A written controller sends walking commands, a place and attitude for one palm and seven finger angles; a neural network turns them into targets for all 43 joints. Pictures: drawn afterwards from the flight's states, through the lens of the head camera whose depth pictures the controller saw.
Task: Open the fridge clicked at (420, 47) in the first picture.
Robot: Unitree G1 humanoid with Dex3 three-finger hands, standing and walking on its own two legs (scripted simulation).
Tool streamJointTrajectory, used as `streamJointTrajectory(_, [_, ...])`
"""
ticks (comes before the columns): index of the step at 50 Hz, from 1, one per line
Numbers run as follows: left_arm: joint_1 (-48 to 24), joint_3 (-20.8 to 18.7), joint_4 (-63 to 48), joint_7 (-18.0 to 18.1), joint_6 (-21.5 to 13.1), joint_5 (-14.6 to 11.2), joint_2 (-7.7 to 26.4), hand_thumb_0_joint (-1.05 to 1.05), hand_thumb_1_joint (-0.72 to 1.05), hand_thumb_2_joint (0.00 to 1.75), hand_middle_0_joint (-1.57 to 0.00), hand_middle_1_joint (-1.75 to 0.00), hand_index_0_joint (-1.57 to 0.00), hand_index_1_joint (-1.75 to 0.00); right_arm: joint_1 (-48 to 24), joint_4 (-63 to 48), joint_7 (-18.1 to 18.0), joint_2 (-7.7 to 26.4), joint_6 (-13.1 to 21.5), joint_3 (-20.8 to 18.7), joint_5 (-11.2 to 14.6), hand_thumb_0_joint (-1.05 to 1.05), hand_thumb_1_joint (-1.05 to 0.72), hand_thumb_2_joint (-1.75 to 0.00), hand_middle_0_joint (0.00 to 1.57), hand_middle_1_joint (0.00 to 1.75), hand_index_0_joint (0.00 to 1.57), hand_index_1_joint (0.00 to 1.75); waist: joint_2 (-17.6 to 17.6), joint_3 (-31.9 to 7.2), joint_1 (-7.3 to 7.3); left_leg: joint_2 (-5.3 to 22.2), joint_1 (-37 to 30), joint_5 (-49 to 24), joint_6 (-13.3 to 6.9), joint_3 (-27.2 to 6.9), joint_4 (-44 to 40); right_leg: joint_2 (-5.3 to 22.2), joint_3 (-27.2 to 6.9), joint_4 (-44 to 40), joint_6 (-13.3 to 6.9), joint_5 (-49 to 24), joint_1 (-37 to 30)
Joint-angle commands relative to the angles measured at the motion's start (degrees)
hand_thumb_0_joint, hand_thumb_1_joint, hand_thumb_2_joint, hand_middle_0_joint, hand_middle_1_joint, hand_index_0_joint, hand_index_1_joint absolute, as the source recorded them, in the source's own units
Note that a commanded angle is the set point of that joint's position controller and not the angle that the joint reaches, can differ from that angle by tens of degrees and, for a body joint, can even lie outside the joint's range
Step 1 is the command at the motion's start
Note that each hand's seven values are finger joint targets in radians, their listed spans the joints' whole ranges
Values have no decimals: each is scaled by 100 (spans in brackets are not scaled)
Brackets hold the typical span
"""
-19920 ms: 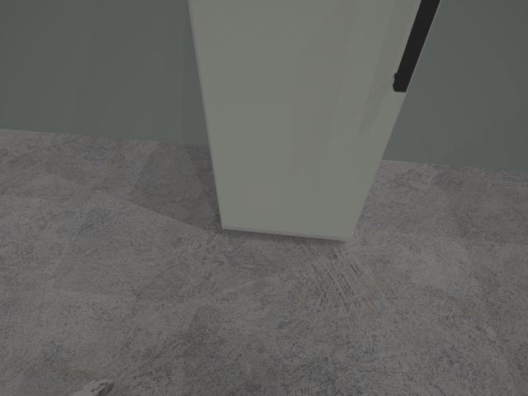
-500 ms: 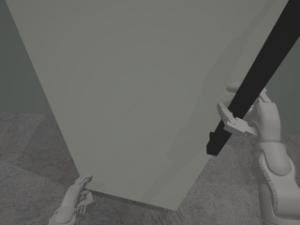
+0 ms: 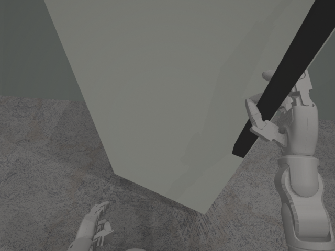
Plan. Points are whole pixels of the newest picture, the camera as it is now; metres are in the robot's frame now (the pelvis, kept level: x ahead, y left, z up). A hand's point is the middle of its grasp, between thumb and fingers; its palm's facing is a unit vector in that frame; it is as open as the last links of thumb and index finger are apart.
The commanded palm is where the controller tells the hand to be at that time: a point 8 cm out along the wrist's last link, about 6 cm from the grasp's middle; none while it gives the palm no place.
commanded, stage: walk backward, drawing the door open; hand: right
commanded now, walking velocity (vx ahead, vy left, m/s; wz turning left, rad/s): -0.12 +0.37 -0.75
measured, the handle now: (283, 72) +0.37 -0.13 +0.27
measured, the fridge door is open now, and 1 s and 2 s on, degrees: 20 47 73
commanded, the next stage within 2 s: stop walking and hold the door back in 1.64 s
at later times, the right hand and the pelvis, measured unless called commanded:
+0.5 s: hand (220, 180) +0.21 -0.04 +0.20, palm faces +0.21 +0.95 -0.22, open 8.1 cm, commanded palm +0.16 -0.08 +0.21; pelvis -0.08 +0.14 -0.01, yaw -24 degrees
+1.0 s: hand (150, 219) +0.14 +0.05 +0.20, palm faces +0.67 +0.72 -0.18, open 7.8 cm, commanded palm +0.08 +0.04 +0.20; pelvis +0.00 +0.34 +0.00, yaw -46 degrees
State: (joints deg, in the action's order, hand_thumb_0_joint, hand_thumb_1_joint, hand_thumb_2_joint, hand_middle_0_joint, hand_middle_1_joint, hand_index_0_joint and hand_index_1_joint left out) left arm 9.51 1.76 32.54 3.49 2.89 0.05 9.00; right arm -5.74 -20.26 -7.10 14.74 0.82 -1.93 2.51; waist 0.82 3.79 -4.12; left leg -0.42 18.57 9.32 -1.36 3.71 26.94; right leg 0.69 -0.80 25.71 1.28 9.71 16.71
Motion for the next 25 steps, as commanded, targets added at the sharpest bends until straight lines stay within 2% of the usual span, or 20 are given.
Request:
streamJointTrajectory(1, [-862, -258, -794, 52, -538, 27, 599, 0, 90, 90, -20, -30, -20, -30, -2023, -2173, 133, 681, 943, -453, -1, 0, -90, -90, 45, 140, 45, 140, 945, -1724, 217, 5, -1020, 957, 238, -571, 1038, 1466, -2001, -1255, -872, -317, 448])
streamJointTrajectory(3, [-928, -338, -696, 29, -662, 33, 599, 0, 90, 90, -20, -30, -20, -30, -2076, -2164, 151, 699, 900, -508, -49, 0, -90, -90, 45, 140, 45, 140, 866, -1734, 289, 26, -1118, 954, 162, -849, 935, 1595, -2230, -1113, -999, -74, 513])
streamJointTrajectory(5, [-990, -394, -645, 22, -772, -22, 539, 0, 90, 90, -20, -30, -20, -30, -2149, -2218, 187, 690, 870, -496, -35, 0, -90, -90, 45, 140, 45, 140, 469, -1977, 319, 146, -1835, 401, 133, -920, 267, 1276, -1690, -759, -834, 296, 841])
streamJointTrajectory(6, [-1000, -410, -612, 22, -790, -49, 482, 0, 90, 90, -20, -30, -20, -30, -2251, -2235, 199, 718, 835, -476, -45, 0, -90, -90, 45, 140, 45, 140, -29, -2004, 300, 430, -2067, 533, 32, -1089, -187, 840, -1187, -374, -643, 1068, 1162])
streamJointTrajectory(7, [-950, -444, -581, 40, -781, -93, 413, 0, 90, 90, -20, -30, -20, -30, -2360, -2331, 163, 807, 789, -521, -97, 0, -90, -90, 45, 140, 45, 140, -776, -2070, 302, 1062, -1378, 1642, -248, -1452, -1155, 71, -281, 913, -279, 1528, 849])
streamJointTrajectory(8, [-867, -445, -574, 61, -755, -60, 388, 0, 90, 90, -20, -30, -20, -30, -2460, -2415, 84, 938, 754, -661, -195, 0, -90, -90, 45, 140, 45, 140, -1364, -2000, 387, 1879, -393, 2901, -642, -1767, -1953, -309, 369, 2912, -59, 1745, 652])
streamJointTrajectory(9, [-756, -479, -505, 46, -769, 33, 430, 0, 90, 90, -20, -30, -20, -30, -2387, -2275, 38, 865, 653, -712, -268, 0, -90, -90, 45, 140, 45, 140, -1309, -1945, 424, 2123, 10, 2904, -826, -1636, -2062, -166, 250, 4141, -24, 1953, 693])
streamJointTrajectory(10, [-471, -408, -497, 67, -785, 119, 323, 0, 90, 90, -20, -30, -20, -30, -2302, -2302, 92, 688, 617, -571, -270, 0, -90, -90, 45, 140, 45, 140, -1094, -1912, 254, 1852, -180, 2352, -698, -928, -1723, -7, 262, 4442, -33, 1702, 674])
streamJointTrajectory(12, [-538, -328, -592, 125, -872, 178, 239, 0, 90, 90, -20, -30, -20, -30, -2503, -2436, 216, 572, 686, -408, -345, 0, -90, -90, 45, 140, 45, 140, -821, -1920, 247, 1519, -584, 1258, -632, -116, -1484, 28, 680, 3925, -20, 1694, 473])
streamJointTrajectory(14, [-594, -278, -581, 133, -1009, 96, 228, 0, 90, 90, -20, -30, -20, -30, -2594, -2326, 303, 367, 674, -65, -321, 0, -90, -90, 45, 140, 45, 140, -1053, -1642, 261, 1353, -466, 726, -371, 302, -1503, 100, 926, 2528, -123, 2120, -169])
streamJointTrajectory(15, [-349, -255, -582, 137, -1123, 67, 252, 0, 90, 90, -20, -30, -20, -30, -2563, -2351, 317, 265, 687, 38, -322, 0, -90, -90, 45, 140, 45, 140, -996, -1701, 188, 1099, -530, 341, -143, 551, -1344, -2, 1137, 1547, -138, 2069, -594])
streamJointTrajectory(16, [-112, -246, -496, 128, -1218, 38, 299, 0, 90, 90, -20, -30, -20, -30, -2678, -2376, 323, 225, 703, 162, -306, 0, -90, -90, 45, 140, 45, 140, -655, -1671, -1, 649, -249, 146, 240, 823, -756, 7, 1155, 229, -190, 1656, -1144])
streamJointTrajectory(17, [149, -334, -482, 118, -1349, 9, 478, 0, 90, 90, -20, -30, -20, -30, -2836, -2309, 356, 92, 744, 383, -278, 0, -90, -90, 45, 140, 45, 140, 430, -1585, -289, 224, 424, 101, 716, 781, 1320, 778, 143, -1704, -514, 932, -1787])
streamJointTrajectory(18, [-343, -461, -939, 39, -1381, 192, 786, 0, 90, 90, -20, -30, -20, -30, -2875, -2183, 398, -21, 860, 497, -330, 0, -90, -90, 45, 140, 45, 140, 2018, -1449, -31, 163, 1566, 1456, 591, -135, 3941, 2980, -3008, -1741, -1233, -76, -1446])
streamJointTrajectory(19, [-591, -542, -962, 27, -1161, 196, 850, 0, 90, 90, -20, -30, -20, -30, -2649, -1461, 388, -31, 825, 441, -521, 0, -90, -90, 45, 140, 45, 140, 1293, -1213, 174, 448, 1738, 1545, 245, -1132, 5142, 3771, -3954, -1343, -1554, -1681, -1194])
streamJointTrajectory(20, [-605, -713, -774, -35, -1148, 143, 817, 0, 90, 90, -20, -30, -20, -30, -3043, -2152, 548, 82, 953, 205, -430, 0, -90, -90, 45, 140, 45, 140, 357, -1527, 148, 514, 1918, 1430, 273, -1432, 5211, 3451, -3410, -970, -1568, -1608, -1152])
streamJointTrajectory(21, [-836, -727, -669, -58, -1176, 103, 861, 0, 90, 90, -20, -30, -20, -30, -3459, -2575, 647, 211, 1086, 210, -401, 0, -90, -90, 45, 140, 45, 140, 453, -1181, 214, 614, 2165, 1482, 327, -1461, 5002, 2970, -2952, -741, -1488, -1022, -930])
streamJointTrajectory(22, [-945, -689, -484, -106, -1194, 54, 839, 0, 90, 90, -20, -30, -20, -30, -3189, -2127, 667, 2, 1084, 290, -418, 0, -90, -90, 45, 140, 45, 140, 526, -960, 311, 665, 1814, 1278, 314, -1386, 4391, 2536, -2181, -571, -1286, -560, -636])
streamJointTrajectory(24, [-719, -676, -467, -176, -1237, -1, 844, 0, 90, 90, -20, -30, -20, -30, -2817, -2181, 647, -346, 984, 547, -332, 0, -90, -90, 45, 140, 45, 140, 506, -1368, 319, 375, 175, 963, 326, -702, 2371, 1660, -990, -333, -770, -488, -417])
streamJointTrajectory(25, [-647, -689, -457, -210, -1233, -86, 837, 0, 90, 90, -20, -30, -20, -30, -2558, -2104, 640, -359, 951, 569, -291, 0, -90, -90, 45, 140, 45, 140, 760, -1595, 226, 53, -403, 1111, 392, -251, 1632, 1419, -1003, -267, -669, -861, -547])
